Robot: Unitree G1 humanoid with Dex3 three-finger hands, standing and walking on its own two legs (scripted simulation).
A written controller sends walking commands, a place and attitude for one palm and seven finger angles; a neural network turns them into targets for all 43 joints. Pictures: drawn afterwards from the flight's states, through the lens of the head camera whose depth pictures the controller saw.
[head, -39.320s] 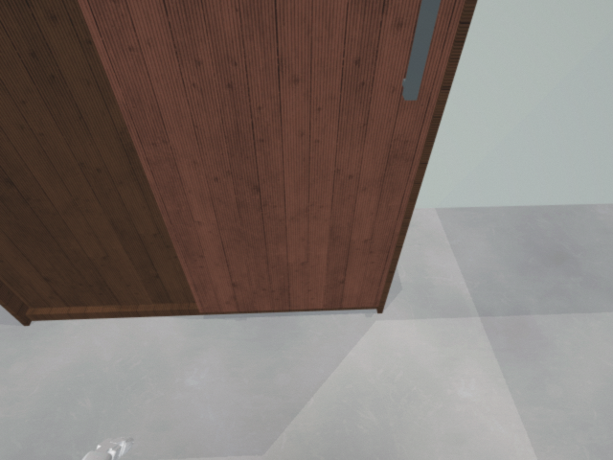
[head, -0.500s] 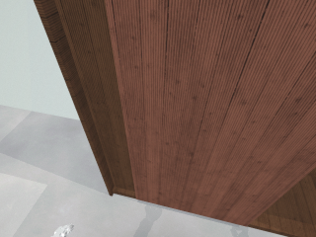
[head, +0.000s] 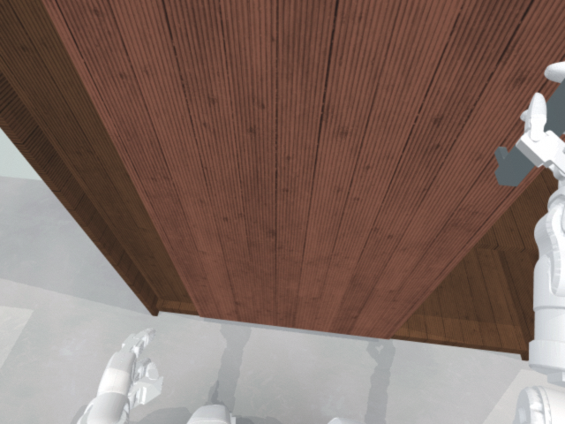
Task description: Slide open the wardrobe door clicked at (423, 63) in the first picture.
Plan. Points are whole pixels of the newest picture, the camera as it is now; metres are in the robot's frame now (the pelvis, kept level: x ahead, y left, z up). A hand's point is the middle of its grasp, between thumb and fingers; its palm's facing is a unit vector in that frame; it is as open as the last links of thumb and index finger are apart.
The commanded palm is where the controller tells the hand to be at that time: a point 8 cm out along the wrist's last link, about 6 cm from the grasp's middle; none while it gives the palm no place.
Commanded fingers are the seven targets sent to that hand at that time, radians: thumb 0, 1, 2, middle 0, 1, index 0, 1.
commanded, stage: stop walking and hold the door there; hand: right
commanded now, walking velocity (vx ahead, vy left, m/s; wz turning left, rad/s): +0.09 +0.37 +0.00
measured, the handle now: out of the picture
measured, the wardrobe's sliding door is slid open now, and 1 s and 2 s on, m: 0.46 0.47 0.46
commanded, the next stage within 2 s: loosen the grip on the handle in 0.92 s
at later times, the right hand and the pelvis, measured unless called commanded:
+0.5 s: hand (524, 134) +0.39 -0.24 +0.23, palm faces +0.40 +0.91 -0.12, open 6.4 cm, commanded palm +0.35 -0.27 +0.19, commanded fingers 0.00 -0.90 -0.90 0.45 1.40 0.45 1.40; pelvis -0.05 +0.01 +0.00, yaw +2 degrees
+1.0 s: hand (525, 134) +0.39 -0.24 +0.23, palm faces +0.42 +0.90 -0.14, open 6.3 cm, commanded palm +0.35 -0.29 +0.22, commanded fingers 0.00 -0.90 -0.90 0.45 1.40 0.45 1.40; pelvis -0.03 +0.02 +0.00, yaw +1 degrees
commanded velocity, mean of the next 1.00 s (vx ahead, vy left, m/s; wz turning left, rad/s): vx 0.02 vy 0.04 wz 0.00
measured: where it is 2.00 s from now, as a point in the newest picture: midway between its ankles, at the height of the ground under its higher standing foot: outside the picture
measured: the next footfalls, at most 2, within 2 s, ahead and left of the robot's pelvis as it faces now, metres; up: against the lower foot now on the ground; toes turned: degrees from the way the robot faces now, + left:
left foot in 0.44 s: -0.04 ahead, +0.14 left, +0.00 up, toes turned +5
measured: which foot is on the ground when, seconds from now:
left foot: up 0.00-0.42, down 0.44-1.00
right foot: down 0.00-1.00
